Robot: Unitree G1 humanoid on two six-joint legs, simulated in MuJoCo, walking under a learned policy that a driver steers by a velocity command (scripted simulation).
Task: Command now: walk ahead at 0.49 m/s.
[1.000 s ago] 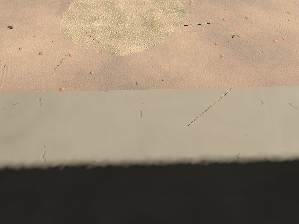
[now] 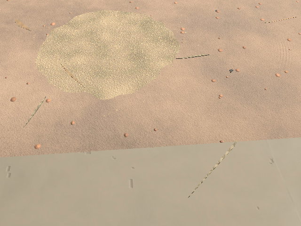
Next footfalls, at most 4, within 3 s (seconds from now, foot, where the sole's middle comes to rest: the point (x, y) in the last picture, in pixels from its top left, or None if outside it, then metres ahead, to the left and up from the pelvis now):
0.30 right None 0.34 -0.17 -0.78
0.86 left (136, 198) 0.65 0.07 -0.78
1.38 right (181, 152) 0.90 -0.17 -0.78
1.90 left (128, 130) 1.15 0.13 -0.90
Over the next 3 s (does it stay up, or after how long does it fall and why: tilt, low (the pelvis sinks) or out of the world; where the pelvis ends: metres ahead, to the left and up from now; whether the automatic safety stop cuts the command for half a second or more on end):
stays up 1.15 0.03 -0.12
